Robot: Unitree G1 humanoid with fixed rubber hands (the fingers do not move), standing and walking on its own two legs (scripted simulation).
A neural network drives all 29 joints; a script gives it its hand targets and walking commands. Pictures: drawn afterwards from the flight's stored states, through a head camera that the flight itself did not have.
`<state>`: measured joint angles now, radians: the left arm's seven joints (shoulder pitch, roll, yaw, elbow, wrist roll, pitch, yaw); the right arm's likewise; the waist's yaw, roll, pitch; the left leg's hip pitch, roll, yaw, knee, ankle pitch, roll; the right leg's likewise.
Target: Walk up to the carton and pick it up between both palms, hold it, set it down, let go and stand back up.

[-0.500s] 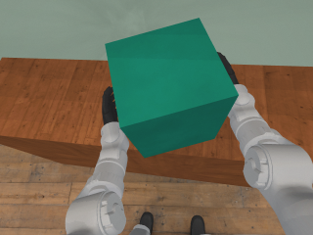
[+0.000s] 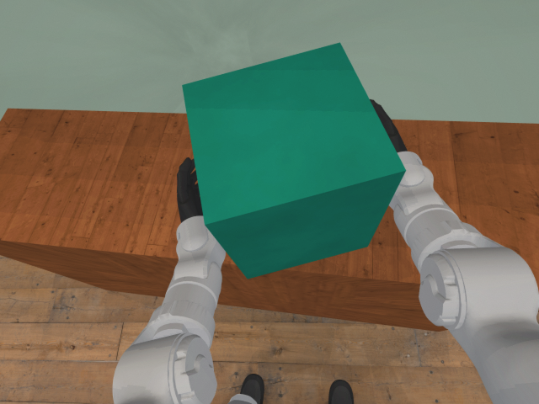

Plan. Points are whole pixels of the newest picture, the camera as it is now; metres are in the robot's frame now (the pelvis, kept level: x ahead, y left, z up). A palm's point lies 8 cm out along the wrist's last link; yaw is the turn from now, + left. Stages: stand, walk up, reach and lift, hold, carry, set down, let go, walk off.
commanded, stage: reach and lift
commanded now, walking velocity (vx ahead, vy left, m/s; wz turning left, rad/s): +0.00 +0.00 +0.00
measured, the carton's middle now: (287, 176) +0.44 +0.05 +0.01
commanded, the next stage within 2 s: none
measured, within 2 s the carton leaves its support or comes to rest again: leaves its support in 0.32 s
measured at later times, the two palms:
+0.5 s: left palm (191, 219) +0.36 +0.19 +0.00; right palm (391, 151) +0.48 -0.09 +0.03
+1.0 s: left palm (162, 210) +0.34 +0.19 +0.08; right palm (409, 119) +0.45 -0.09 +0.14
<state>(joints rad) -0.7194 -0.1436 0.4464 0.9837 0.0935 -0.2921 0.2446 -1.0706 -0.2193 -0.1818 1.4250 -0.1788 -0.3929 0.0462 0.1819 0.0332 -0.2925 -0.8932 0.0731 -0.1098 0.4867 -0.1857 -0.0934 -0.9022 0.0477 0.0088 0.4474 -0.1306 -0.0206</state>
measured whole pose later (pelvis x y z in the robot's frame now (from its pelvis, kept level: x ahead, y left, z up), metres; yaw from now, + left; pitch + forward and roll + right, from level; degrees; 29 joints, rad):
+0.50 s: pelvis +0.00 +0.00 +0.00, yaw +0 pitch +32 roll -1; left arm -0.63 -0.14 0.36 0.88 0.03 -0.06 0.27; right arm -0.99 -0.22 0.02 1.30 -0.05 -0.14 0.03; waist 0.18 0.03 -0.36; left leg -0.87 0.07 -0.11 0.49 -0.19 -0.09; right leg -0.88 0.05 0.01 0.45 -0.13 -0.02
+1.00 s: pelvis -0.03 +0.00 +0.01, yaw +0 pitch +20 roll -1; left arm -0.68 -0.13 0.37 0.77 0.01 0.21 0.27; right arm -1.05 -0.21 -0.06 1.19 0.01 0.16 0.03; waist 0.18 0.03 -0.33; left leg -0.66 0.07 -0.11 0.49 -0.18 -0.09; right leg -0.67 0.05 0.01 0.45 -0.13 -0.02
